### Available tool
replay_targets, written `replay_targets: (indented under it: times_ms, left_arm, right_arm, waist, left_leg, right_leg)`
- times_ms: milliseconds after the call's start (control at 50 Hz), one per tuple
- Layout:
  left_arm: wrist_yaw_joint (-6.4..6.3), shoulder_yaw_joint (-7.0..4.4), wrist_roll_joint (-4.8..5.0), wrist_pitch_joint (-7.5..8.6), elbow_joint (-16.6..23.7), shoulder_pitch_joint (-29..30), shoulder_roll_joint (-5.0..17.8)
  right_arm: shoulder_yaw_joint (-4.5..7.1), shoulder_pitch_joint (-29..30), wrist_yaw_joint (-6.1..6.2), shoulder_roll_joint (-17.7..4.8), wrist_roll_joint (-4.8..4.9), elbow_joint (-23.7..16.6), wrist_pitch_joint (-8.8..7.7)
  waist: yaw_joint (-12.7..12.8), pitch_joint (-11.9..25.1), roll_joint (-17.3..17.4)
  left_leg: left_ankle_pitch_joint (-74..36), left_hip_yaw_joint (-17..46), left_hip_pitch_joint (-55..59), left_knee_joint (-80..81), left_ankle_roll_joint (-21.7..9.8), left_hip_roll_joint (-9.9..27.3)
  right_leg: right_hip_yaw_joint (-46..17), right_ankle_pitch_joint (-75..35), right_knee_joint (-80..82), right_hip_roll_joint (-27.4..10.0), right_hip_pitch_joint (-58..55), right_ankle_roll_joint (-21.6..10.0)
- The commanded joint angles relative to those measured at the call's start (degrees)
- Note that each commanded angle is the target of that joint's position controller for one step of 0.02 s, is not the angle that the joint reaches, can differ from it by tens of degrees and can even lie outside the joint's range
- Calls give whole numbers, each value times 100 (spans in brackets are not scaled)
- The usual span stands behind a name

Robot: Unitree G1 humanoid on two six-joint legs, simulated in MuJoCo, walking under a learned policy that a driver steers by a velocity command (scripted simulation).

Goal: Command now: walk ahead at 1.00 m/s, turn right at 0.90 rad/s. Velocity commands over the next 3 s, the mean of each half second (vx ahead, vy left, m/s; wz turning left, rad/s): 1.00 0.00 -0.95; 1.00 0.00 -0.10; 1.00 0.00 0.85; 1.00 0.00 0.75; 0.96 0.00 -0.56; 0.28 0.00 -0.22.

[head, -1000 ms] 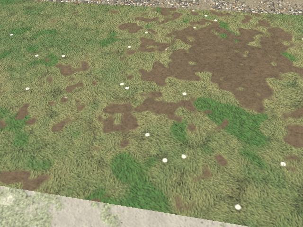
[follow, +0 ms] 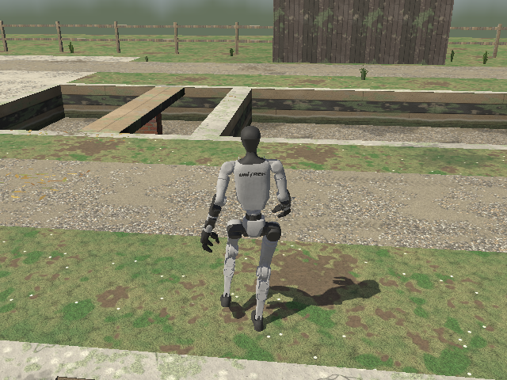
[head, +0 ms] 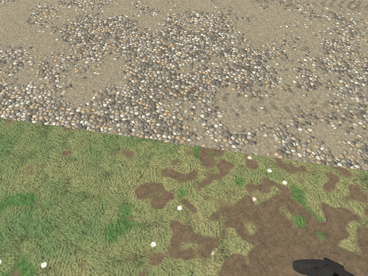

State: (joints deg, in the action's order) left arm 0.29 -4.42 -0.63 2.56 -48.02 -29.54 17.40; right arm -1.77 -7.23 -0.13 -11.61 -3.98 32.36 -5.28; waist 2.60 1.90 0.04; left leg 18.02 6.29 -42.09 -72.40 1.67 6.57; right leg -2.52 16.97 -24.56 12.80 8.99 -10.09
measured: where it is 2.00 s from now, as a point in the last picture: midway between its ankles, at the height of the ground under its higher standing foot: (279, 78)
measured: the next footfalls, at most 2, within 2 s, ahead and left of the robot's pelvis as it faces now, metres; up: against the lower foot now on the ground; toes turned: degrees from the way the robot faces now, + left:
left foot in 0.20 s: +0.42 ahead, +0.17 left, +0.00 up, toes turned -13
right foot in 0.64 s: +0.72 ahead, -0.21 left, +0.00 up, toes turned -38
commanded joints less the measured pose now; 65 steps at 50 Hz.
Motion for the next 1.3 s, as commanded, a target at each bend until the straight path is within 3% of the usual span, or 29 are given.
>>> replay_targets:
  times_ms: [20, 100, 160, 180, 200, 220, 240, 280, 360, 500, 540, 580, 620, 640, 660, 680, 720, 800, 860, 940, 1020, 1080, 1100, 1120, 1140, 1160, 1200, 1240, 1300]
  left_arm:
    - [-10, -122, 21, 256, 675, 824, 753]
    - [19, -224, 150, 236, 510, 410, 1030]
    - [-18, -297, 67, 226, 499, 447, 1305]
    - [11, -294, 44, 261, 610, 793, 1311]
    - [30, -150, 0, 321, 802, 969, 742]
    - [37, 59, 289, 311, 1195, 367, 48]
    - [-22, 65, 117, 212, 1104, 623, 476]
    - [75, 27, -87, 83, 1135, 1479, 589]
    - [333, 166, -172, -242, 1571, 1996, 77]
    - [515, 259, -129, -334, 2020, 3015, 233]
    - [533, 263, -107, -275, 1963, 3117, 212]
    - [456, 178, -78, -224, 1779, 2541, 394]
    - [314, -35, -134, -149, 1095, 419, 683]
    - [175, -200, -152, -171, 807, 20, 956]
    - [91, -288, -252, -199, 1060, 862, 1622]
    - [36, -339, -123, -236, 1313, 592, 1555]
    - [-83, -209, -188, -69, 947, 777, 1056]
    - [-35, 41, -103, 355, 646, 1065, 369]
    - [48, 60, -48, 504, 403, 746, 290]
    - [24, 147, -2, 589, 283, 639, 210]
    - [-222, 117, -7, 566, 172, 559, 655]
    - [-409, -39, -184, 245, 404, 1298, 1121]
    - [-366, -94, -168, 157, 493, 1779, 1199]
    - [-190, 170, -274, 280, 710, 2202, 151]
    - [-119, 327, -62, 400, 1348, 1303, -142]
    - [-90, 393, -156, 555, 1409, 1549, 168]
    - [-53, 380, -251, 568, 1411, 1982, 322]
    - [-42, 458, -402, 256, 1409, 1861, 263]
    - [19, 532, -324, 104, 1781, 2629, 225]
  right_arm:
    - [81, 552, -98, -668, 75, -652, 71]
    - [57, 959, -95, -638, 236, -551, 33]
    - [289, -21, 85, -1138, 245, -262, -48]
    - [428, -1161, 177, -1390, 240, -12, -85]
    - [603, -2498, 288, -1836, 115, 166, -89]
    - [691, -2114, 242, -2236, -61, 132, -73]
    - [732, -1584, 195, -1876, 8, 67, 9]
    - [538, -1192, 156, -1023, 86, 239, 43]
    - [461, -1516, 69, -712, 242, 917, -135]
    - [554, -1229, 46, -1151, 232, 1278, -255]
    - [602, -1549, 79, -1420, 238, 1358, -220]
    - [693, -1630, 149, -1773, 225, 1312, -79]
    - [724, -1409, 191, -1942, 178, 1216, 76]
    - [704, -1467, 155, -1732, 166, 1224, 116]
    - [472, -2271, 61, -753, 242, 797, 121]
    - [480, -1720, 75, -1144, 332, 503, 21]
    - [432, -1128, 61, -1098, 414, 588, -31]
    - [401, -1469, -149, -788, 308, 977, 374]
    - [391, -573, -205, -668, 356, 815, 431]
    - [315, 158, -331, -527, 382, 658, 302]
    - [323, 33, -411, -695, 367, 702, 301]
    - [641, -2508, -285, -1405, 347, 1424, 402]
    - [832, -3557, -179, -1677, 372, 1686, 423]
    - [895, -3055, -92, -1741, 520, 1778, 503]
    - [934, -2333, -79, -2207, 297, 1448, 517]
    - [925, -2092, -35, -1866, 278, 1188, 513]
    - [772, -1772, 2, -1258, 281, 1348, 435]
    - [714, -1602, 27, -1247, 325, 1294, 245]
    - [753, -1536, -14, -1440, 374, 1198, 69]
  waist:
    - [-352, -947, 78]
    - [143, -453, -282]
    - [-356, 423, -314]
    - [-1026, 987, -290]
    - [-1530, 1833, 253]
    - [-769, 2744, 2381]
    - [-775, 2138, 1685]
    - [-809, 597, 427]
    - [-348, -313, 497]
    - [-68, -1037, 195]
    - [-118, -903, 226]
    - [262, -383, 568]
    - [1214, 545, 646]
    - [1254, 657, 117]
    - [-34, 1075, -1642]
    - [487, 2163, -973]
    - [183, 303, 85]
    - [-524, -465, 202]
    - [-292, -980, -9]
    - [-168, -950, -49]
    - [-399, -487, -472]
    - [-1758, 581, -753]
    - [-2405, 740, -295]
    - [-1736, 58, 1391]
    - [-696, 1117, 1729]
    - [-905, 1094, 582]
    - [-336, -321, -721]
    - [1, -680, -680]
    - [-137, -912, -377]
  left_leg:
    - [-1083, -546, 873, 1822, 110, 31]
    - [-2463, -719, 1929, 3569, -41, -495]
    - [-1558, -680, 3213, 4195, -179, -913]
    - [-1240, -499, 4537, 4054, -244, -623]
    - [755, 620, 5981, 3907, -427, 534]
    - [1686, 4099, 6991, 5131, -1043, 2251]
    - [2770, 4412, 6449, 5526, -1190, 2003]
    - [1652, 2497, 4897, 5490, -984, 1480]
    - [-111, 597, 3637, 5993, -694, 1163]
    - [-2327, -2095, 3164, 6819, -364, 499]
    - [-4828, -2329, 3851, 6354, -329, 553]
    - [-7197, -2335, 4556, 5185, -306, 748]
    - [-7447, -2067, 3813, 2701, -503, 934]
    - [-4275, -2042, 2649, 614, -449, 381]
    - [1187, -1676, 551, -1761, -275, -442]
    - [691, -469, 4, -2309, -368, -552]
    - [-69, -364, -249, -1757, -447, -193]
    - [-369, 50, 744, -456, -446, 177]
    - [-1171, -176, -1, 560, -509, 110]
    - [-2548, -1097, 313, 2207, -727, -182]
    - [-2777, -1782, 1263, 3262, -1074, -872]
    - [-1447, -1548, 3696, 3196, -1422, -1349]
    - [-1112, -902, 4786, 3763, -1839, -1067]
    - [-1797, 7, 5331, 3395, -1929, -632]
    - [-746, 3092, 6491, 4370, -3224, 443]
    - [932, 4288, 6220, 5716, -3175, 831]
    - [965, 3319, 4031, 6147, -2412, 405]
    - [298, 2552, 2700, 6218, -2284, -62]
    - [-618, 1720, 1637, 6545, -2155, -600]
  right_leg:
    - [-1590, -1345, 1666, -1169, 2055, -706]
    - [-1644, -3112, 1227, -1236, 899, -329]
    - [-1745, -4884, -717, -1260, -113, 53]
    - [-1654, -4475, -2102, -1117, 395, 193]
    - [-1268, -2555, -4072, -876, 1276, 213]
    - [-649, 1123, -5814, -338, 2792, 407]
    - [-421, 617, -6200, -858, 3655, 297]
    - [-215, 10, -5768, -1378, 3796, 308]
    - [-266, 86, -5465, -1858, 3916, 425]
    - [717, -1844, -2861, -1721, 2949, 274]
    - [1214, -1746, -2306, -1349, 2429, 20]
    - [1420, -1183, -2137, -950, 1797, -167]
    - [845, -724, -1571, -651, -736, -447]
    - [132, -401, -1182, -924, -1940, -493]
    - [-2573, -345, -868, -2640, -3146, -769]
    - [-4033, 640, 315, -3071, -3395, -1044]
    - [-2974, 557, 894, -3035, -1417, -761]
    - [-1184, 21, 1568, -2531, 636, -121]
    - [62, -1789, 1876, -2118, 322, 354]
    - [1319, -3848, 2019, -1779, -169, 739]
    - [1690, -7306, 1314, -2083, -1376, 1063]
    - [1536, -8746, -1937, -2394, -1091, 1063]
    - [1617, -6654, -4598, -1949, -119, 1006]
    - [1268, 572, -6977, -693, 2217, 975]
    - [27, 1352, -8041, -642, 4063, 1178]
    - [-460, 861, -7508, -944, 4390, 1018]
    - [-398, 300, -6004, -1531, 3829, 966]
    - [-307, 366, -5313, -1793, 3232, 1158]
    - [74, -383, -3530, -1966, 2584, 1366]
Over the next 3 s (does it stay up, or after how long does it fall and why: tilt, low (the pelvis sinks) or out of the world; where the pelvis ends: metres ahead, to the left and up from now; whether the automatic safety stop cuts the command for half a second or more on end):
stays up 2.49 -0.26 0.00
